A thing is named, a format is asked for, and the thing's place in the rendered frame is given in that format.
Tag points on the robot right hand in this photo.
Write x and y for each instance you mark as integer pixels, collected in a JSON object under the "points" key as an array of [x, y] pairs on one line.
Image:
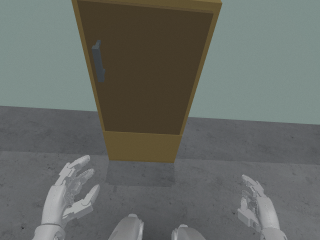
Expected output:
{"points": [[262, 213]]}

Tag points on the robot right thigh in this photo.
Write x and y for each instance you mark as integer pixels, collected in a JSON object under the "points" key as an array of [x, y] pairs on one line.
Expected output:
{"points": [[186, 233]]}

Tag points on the robot right forearm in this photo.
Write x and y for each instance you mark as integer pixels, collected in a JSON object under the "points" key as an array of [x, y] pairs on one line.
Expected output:
{"points": [[272, 234]]}

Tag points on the handle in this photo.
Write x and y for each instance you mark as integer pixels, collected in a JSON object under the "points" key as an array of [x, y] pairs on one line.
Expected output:
{"points": [[100, 71]]}

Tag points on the robot left forearm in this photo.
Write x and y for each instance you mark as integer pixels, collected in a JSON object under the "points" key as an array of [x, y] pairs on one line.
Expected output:
{"points": [[49, 231]]}

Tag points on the cupboard door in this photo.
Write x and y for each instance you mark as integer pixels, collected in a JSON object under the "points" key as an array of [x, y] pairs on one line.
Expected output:
{"points": [[151, 55]]}

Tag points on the robot left hand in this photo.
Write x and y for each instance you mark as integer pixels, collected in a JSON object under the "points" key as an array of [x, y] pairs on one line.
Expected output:
{"points": [[62, 193]]}

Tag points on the left robot shin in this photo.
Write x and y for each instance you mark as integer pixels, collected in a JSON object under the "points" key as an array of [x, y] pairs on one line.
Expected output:
{"points": [[132, 215]]}

